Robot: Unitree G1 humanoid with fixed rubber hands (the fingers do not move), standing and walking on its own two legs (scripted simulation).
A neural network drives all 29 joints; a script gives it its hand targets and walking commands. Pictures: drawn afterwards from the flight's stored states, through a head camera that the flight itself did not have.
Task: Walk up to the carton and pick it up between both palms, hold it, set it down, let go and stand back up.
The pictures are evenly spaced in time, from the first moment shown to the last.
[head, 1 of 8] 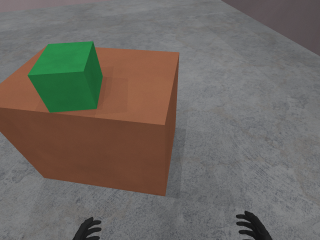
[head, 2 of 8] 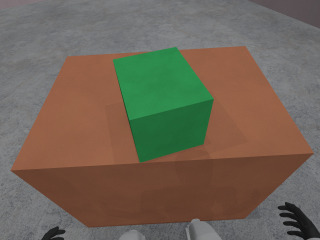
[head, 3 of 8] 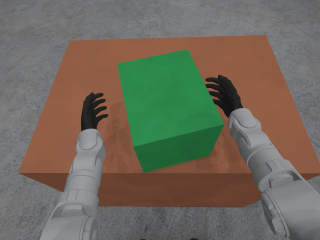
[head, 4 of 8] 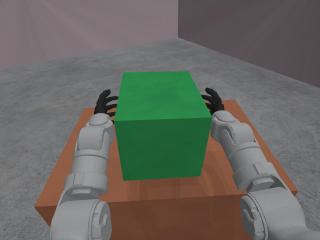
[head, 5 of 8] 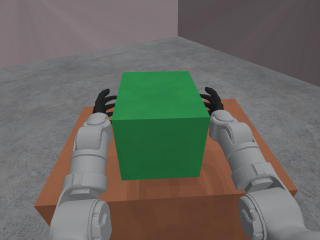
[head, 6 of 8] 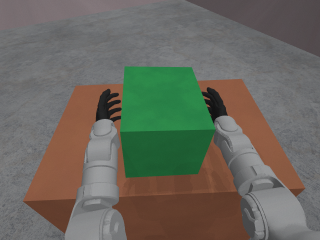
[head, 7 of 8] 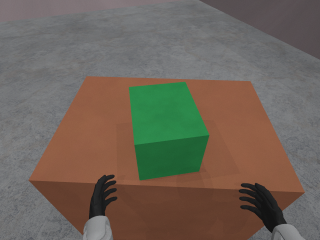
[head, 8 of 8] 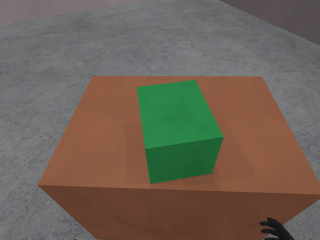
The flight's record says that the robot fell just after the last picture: no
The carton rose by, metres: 0.18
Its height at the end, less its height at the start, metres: +0.00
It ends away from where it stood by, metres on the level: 0.02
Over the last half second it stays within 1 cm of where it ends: yes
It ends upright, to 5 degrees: yes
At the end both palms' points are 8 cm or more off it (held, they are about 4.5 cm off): yes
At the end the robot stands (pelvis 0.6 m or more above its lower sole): yes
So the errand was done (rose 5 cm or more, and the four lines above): yes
